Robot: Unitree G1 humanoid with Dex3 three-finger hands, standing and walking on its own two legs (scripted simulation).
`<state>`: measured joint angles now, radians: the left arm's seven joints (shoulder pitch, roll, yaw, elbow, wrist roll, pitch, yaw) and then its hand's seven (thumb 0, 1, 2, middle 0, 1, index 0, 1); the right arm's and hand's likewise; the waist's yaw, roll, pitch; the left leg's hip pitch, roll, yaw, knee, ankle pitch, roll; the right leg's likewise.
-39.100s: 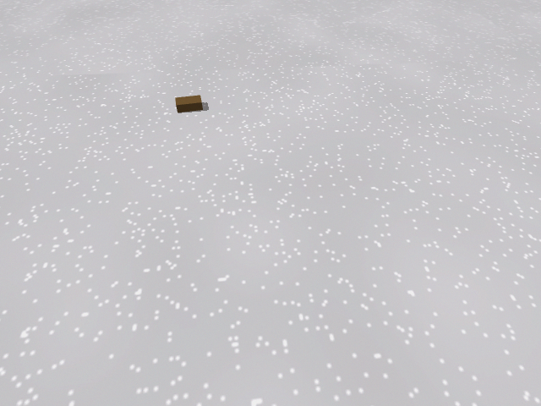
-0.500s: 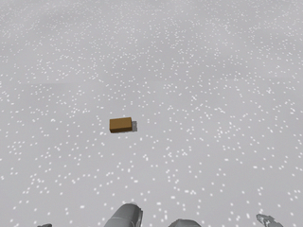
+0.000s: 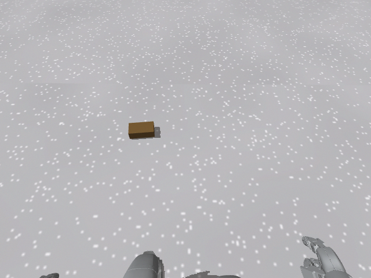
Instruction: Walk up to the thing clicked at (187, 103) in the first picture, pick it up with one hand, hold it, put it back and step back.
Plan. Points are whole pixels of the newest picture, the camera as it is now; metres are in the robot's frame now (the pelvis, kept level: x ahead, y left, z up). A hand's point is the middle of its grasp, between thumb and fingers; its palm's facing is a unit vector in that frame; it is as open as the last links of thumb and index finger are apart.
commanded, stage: step back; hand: left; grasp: from above
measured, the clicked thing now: (141, 130) +1.02 +0.27 -0.72
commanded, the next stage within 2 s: stand in 1.10 s
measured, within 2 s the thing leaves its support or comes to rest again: neither
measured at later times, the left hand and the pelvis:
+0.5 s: hand out of the picture +0.01 +0.29 -0.13, palm faces +0.03 -0.92 -0.39, open 7.4 cm; pelvis -0.04 +0.00 +0.02, yaw +2 degrees
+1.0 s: hand out of the picture +0.06 +0.29 -0.15, palm faces +0.08 -0.93 -0.35, open 7.4 cm; pelvis +0.02 +0.02 +0.01, yaw +4 degrees
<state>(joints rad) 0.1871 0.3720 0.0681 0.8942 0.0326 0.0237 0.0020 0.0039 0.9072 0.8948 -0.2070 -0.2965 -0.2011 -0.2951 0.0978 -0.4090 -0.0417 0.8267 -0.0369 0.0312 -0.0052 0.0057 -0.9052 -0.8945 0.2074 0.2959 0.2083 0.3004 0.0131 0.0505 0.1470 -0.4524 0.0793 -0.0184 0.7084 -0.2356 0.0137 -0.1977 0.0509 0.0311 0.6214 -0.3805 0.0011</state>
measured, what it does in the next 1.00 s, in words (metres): steps on the spot: left foot, then right foot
